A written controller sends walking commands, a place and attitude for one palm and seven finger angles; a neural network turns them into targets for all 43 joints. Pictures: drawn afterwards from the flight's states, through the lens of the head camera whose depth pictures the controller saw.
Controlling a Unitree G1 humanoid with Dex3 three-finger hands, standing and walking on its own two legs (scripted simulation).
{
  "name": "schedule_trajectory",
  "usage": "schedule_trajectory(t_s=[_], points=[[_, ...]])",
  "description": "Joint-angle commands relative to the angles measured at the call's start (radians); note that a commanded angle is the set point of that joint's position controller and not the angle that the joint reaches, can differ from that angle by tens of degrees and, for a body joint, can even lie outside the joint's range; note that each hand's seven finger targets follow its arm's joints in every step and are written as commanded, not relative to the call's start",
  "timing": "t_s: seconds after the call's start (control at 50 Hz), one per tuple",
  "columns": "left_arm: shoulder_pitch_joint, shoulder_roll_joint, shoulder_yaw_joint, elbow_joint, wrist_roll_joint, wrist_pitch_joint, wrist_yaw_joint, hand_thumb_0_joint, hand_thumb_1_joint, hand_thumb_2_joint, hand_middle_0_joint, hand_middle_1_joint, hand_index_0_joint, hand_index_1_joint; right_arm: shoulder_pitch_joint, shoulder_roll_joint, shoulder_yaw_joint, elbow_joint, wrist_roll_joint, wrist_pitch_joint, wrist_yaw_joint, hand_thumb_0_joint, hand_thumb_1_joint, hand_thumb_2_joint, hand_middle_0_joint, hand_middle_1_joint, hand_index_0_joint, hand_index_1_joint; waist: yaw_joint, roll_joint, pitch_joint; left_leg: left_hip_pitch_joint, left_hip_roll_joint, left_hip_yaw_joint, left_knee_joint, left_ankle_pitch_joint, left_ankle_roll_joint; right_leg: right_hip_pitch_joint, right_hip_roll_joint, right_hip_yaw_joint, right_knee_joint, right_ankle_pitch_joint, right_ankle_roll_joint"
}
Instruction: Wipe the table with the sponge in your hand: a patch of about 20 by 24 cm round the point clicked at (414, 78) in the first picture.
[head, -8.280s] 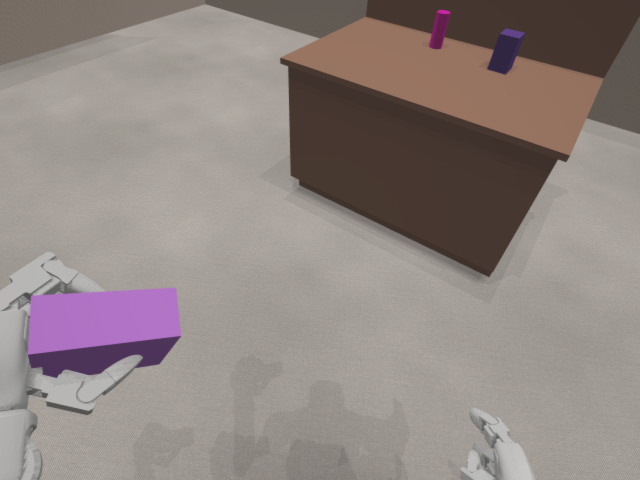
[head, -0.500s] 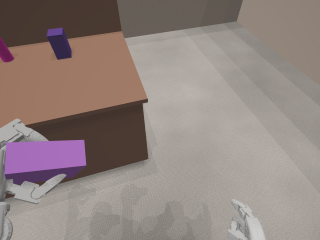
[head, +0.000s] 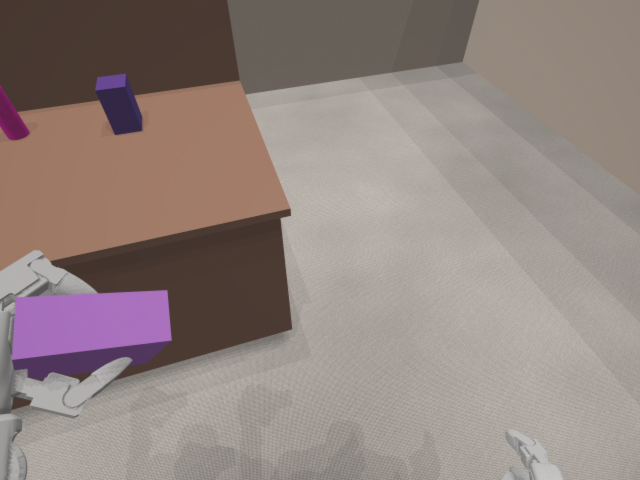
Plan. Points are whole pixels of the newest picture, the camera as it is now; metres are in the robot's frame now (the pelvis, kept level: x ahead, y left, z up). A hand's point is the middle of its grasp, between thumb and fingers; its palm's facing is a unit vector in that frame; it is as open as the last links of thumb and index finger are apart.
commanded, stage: take the last steps up to it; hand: left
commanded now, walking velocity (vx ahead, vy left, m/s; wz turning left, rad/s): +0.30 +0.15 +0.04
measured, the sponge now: (114, 334) +0.22 +0.21 +0.15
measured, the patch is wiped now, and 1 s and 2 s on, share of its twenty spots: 0.00 0.00 0.00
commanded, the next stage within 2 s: come to a stop and stand still in 0.76 s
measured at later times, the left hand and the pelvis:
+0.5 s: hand (59, 257) +0.30 +0.29 +0.17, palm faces +0.39 -0.79 -0.47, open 9.3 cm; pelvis +0.08 +0.05 -0.01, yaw +0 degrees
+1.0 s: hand (71, 198) +0.39 +0.32 +0.17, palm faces +0.36 -0.80 -0.48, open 9.3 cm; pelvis +0.17 +0.09 +0.01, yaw +0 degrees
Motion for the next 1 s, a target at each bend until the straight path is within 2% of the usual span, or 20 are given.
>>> schedule_trajectory(t_s=[0.0, 0.06, 0.08, 0.1, 0.12, 0.16, 0.24, 0.4, 0.44, 0.46, 0.52, 0.6, 0.68, 0.7, 0.74, 0.76, 0.82, 0.86, 0.94, 0.98], points=[[-0.158, 0.203, 0.13, -0.279, -0.006, -0.079, 0.018, 0.0, 0.1, 1.3, -1.2, -1.6, -1.2, -1.6, -0.12, -0.075, -0.012, -0.138, 0.003, -0.087, 0.001, 0.0, -0.9, -0.9, 0.2, 0.3, 0.2, 0.3, 0.009, 0.261, 0.025, -0.072, 0.245, -0.292, -0.25, -0.212, 0.189, -0.072, -0.02, -0.031, 0.099, -0.088, 0.029], [-0.122, 0.172, 0.116, -0.271, -0.013, -0.079, 0.016, 0.0, 0.1, 1.3, -1.2, -1.6, -1.2, -1.6, -0.113, -0.08, -0.011, -0.121, 0.002, -0.102, 0.011, 0.0, -0.9, -0.9, 0.2, 0.3, 0.2, 0.3, 0.02, 0.2, -0.049, -0.077, 0.175, -0.162, -0.046, 0.118, 0.114, 0.154, -0.014, -0.057, -0.218, 0.059, 0.015], [-0.116, 0.191, 0.135, -0.245, -0.008, -0.081, 0.018, 0.0, 0.1, 1.3, -1.2, -1.6, -1.2, -1.6, -0.121, -0.07, -0.011, -0.121, 0.005, -0.097, 0.014, 0.0, -0.9, -0.9, 0.2, 0.3, 0.2, 0.3, 0.025, 0.078, -0.091, -0.215, 0.123, -0.093, 0.127, 0.128, 0.081, 0.329, -0.097, 0.089, -0.289, 0.168, -0.035], [-0.1, 0.209, 0.145, -0.183, -0.007, -0.073, 0.018, 0.0, 0.1, 1.3, -1.2, -1.6, -1.2, -1.6, -0.119, -0.049, -0.008, -0.124, 0.007, -0.089, 0.02, 0.0, -0.9, -0.9, 0.2, 0.3, 0.2, 0.3, 0.016, -0.2, -0.103, -0.42, -0.001, 0.017, 0.395, -0.029, 0.02, 0.445, -0.315, 0.448, -0.361, 0.26, -0.138], [-0.142, 0.193, 0.14, -0.182, -0.034, -0.075, 0.01, 0.0, 0.1, 1.3, -1.2, -1.6, -1.2, -1.6, -0.127, -0.077, -0.037, -0.13, 0.018, -0.087, 0.033, 0.0, -0.9, -0.9, 0.2, 0.3, 0.2, 0.3, 0.021, -0.283, -0.077, -0.491, -0.012, -0.067, 0.601, -0.205, -0.013, 0.396, -0.429, 0.644, -0.448, 0.259, -0.192], [-0.082, 0.211, 0.169, -0.17, -0.039, -0.09, 0.0, 0.0, 0.1, 1.3, -1.2, -1.6, -1.2, -1.6, -0.136, -0.052, -0.012, -0.11, 0.007, -0.069, 0.034, 0.0, -0.9, -0.9, 0.2, 0.3, 0.2, 0.3, 0.02, -0.075, 0.008, -0.51, 0.054, -0.147, 0.71, -0.117, -0.032, 0.278, -0.399, 0.503, -0.441, 0.322, -0.199], [-0.078, 0.188, 0.154, -0.187, -0.024, -0.115, -0.002, 0.0, 0.1, 1.3, -1.2, -1.6, -1.2, -1.6, -0.14, -0.034, 0.002, -0.12, 0.003, -0.041, 0.033, 0.0, -0.9, -0.9, 0.2, 0.3, 0.2, 0.3, 0.01, -0.102, -0.05, -0.37, 0.088, -0.079, 0.45, -0.014, -0.029, 0.218, -0.308, 0.178, -0.39, 0.543, -0.135], [-0.114, 0.183, 0.136, -0.283, -0.023, -0.075, 0.029, 0.0, 0.1, 1.3, -1.2, -1.6, -1.2, -1.6, -0.139, -0.031, -0.011, -0.166, 0.002, -0.069, 0.012, 0.0, -0.9, -0.9, 0.2, 0.3, 0.2, 0.3, 0.025, -0.102, -0.112, 0.028, -0.005, 0.105, -0.065, 0.102, -0.003, 0.199, -0.223, 0.1, -0.257, 0.392, -0.071], [-0.153, 0.182, 0.132, -0.342, -0.028, -0.085, 0.03, 0.0, 0.1, 1.3, -1.2, -1.6, -1.2, -1.6, -0.115, -0.077, -0.033, -0.171, 0.01, -0.074, 0.009, 0.0, -0.9, -0.9, 0.2, 0.3, 0.2, 0.3, -0.004, 0.166, -0.175, 0.259, 0.149, -0.1, -0.131, 0.22, 0.074, 0.005, -0.106, 0.012, 0.08, 0.275, -0.002], [-0.156, 0.181, 0.136, -0.359, -0.029, -0.091, 0.03, 0.0, 0.1, 1.3, -1.2, -1.6, -1.2, -1.6, -0.106, -0.082, -0.038, -0.18, 0.015, -0.075, 0.015, 0.0, -0.9, -0.9, 0.2, 0.3, 0.2, 0.3, 0.004, 0.312, -0.201, 0.353, 0.314, -0.324, -0.153, 0.423, 0.163, -0.167, -0.022, -0.043, 0.293, -0.16, 0.033], [-0.099, 0.209, 0.163, -0.315, -0.034, -0.084, 0.019, 0.0, 0.1, 1.3, -1.2, -1.6, -1.2, -1.6, -0.121, -0.055, -0.03, -0.154, 0.015, -0.087, 0.015, 0.0, -0.9, -0.9, 0.2, 0.3, 0.2, 0.3, 0.007, 0.257, -0.121, 0.175, 0.357, -0.388, -0.212, 0.2, 0.269, -0.275, -0.08, 0.045, 0.475, -0.176, 0.035], [-0.004, 0.197, 0.173, -0.391, -0.04, -0.081, 0.017, 0.0, 0.1, 1.3, -1.2, -1.6, -1.2, -1.6, -0.123, -0.058, -0.019, -0.14, 0.019, -0.11, 0.023, 0.0, -0.9, -0.9, 0.2, 0.3, 0.2, 0.3, 0.025, 0.264, -0.148, 0.078, 0.238, -0.12, -0.158, 0.352, 0.172, -0.084, -0.058, -0.06, 0.156, -0.035, 0.042], [0.007, 0.182, 0.168, -0.29, -0.042, -0.056, 0.02, 0.0, 0.1, 1.3, -1.2, -1.6, -1.2, -1.6, -0.118, -0.06, -0.01, -0.132, 0.019, -0.102, 0.011, 0.0, -0.9, -0.9, 0.2, 0.3, 0.2, 0.3, 0.025, 0.181, -0.156, -0.055, 0.197, -0.049, -0.023, 0.182, 0.091, 0.183, -0.027, -0.101, -0.202, 0.124, 0.034], [-0.007, 0.194, 0.172, -0.254, -0.033, -0.05, 0.02, 0.0, 0.1, 1.3, -1.2, -1.6, -1.2, -1.6, -0.114, -0.058, -0.007, -0.132, 0.016, -0.091, 0.009, 0.0, -0.9, -0.9, 0.2, 0.3, 0.2, 0.3, 0.02, 0.052, -0.151, -0.161, 0.145, -0.019, 0.102, 0.072, 0.057, 0.265, -0.105, 0.026, -0.282, 0.193, -0.008], [-0.047, 0.232, 0.216, -0.173, -0.05, -0.047, 0.024, 0.0, 0.1, 1.3, -1.2, -1.6, -1.2, -1.6, -0.13, -0.042, -0.003, -0.149, 0.016, -0.081, 0.016, 0.0, -0.9, -0.9, 0.2, 0.3, 0.2, 0.3, 0.027, -0.287, -0.123, -0.453, -0.001, -0.013, 0.519, -0.267, -0.021, 0.354, -0.452, 0.561, -0.418, 0.339, -0.165], [-0.066, 0.206, 0.18, -0.177, -0.055, -0.05, 0.016, 0.0, 0.1, 1.3, -1.2, -1.6, -1.2, -1.6, -0.123, -0.064, -0.018, -0.131, 0.013, -0.076, 0.026, 0.0, -0.9, -0.9, 0.2, 0.3, 0.2, 0.3, 0.017, -0.256, -0.087, -0.475, 0.023, -0.101, 0.652, -0.219, -0.035, 0.311, -0.473, 0.566, -0.43, 0.346, -0.188], [-0.08, 0.205, 0.179, -0.22, -0.031, -0.087, 0.012, 0.0, 0.1, 1.3, -1.2, -1.6, -1.2, -1.6, -0.154, -0.029, 0.013, -0.114, 0.007, -0.054, 0.026, 0.0, -0.9, -0.9, 0.2, 0.3, 0.2, 0.3, 0.015, -0.1, -0.084, -0.449, 0.067, -0.102, 0.616, -0.132, -0.045, 0.315, -0.373, 0.232, -0.337, 0.711, -0.142], [-0.051, 0.187, 0.156, -0.229, -0.02, -0.091, 0.019, 0.0, 0.1, 1.3, -1.2, -1.6, -1.2, -1.6, -0.15, -0.021, 0.018, -0.128, 0.004, -0.05, 0.02, 0.0, -0.9, -0.9, 0.2, 0.3, 0.2, 0.3, 0.012, -0.142, -0.111, -0.316, 0.06, -0.046, 0.399, -0.101, -0.039, 0.29, -0.313, 0.087, -0.292, 0.861, -0.104], [-0.027, 0.187, 0.156, -0.338, -0.025, -0.066, 0.044, 0.0, 0.1, 1.3, -1.2, -1.6, -1.2, -1.6, -0.153, -0.01, 0.014, -0.166, -0.006, -0.057, 0.0, 0.0, -0.9, -0.9, 0.2, 0.3, 0.2, 0.3, 0.024, -0.104, -0.181, -0.08, -0.024, 0.071, 0.01, 0.104, -0.042, 0.319, -0.217, 0.01, -0.203, 0.845, -0.06], [-0.047, 0.196, 0.157, -0.375, -0.032, -0.055, 0.046, 0.0, 0.1, 1.3, -1.2, -1.6, -1.2, -1.6, -0.122, -0.03, -0.002, -0.176, -0.001, -0.05, -0.014, 0.0, -0.9, -0.9, 0.2, 0.3, 0.2, 0.3, 0.012, -0.007, -0.199, 0.097, 0.06, 0.012, -0.115, 0.435, -0.03, 0.243, -0.14, -0.012, -0.101, 0.644, 0.008]])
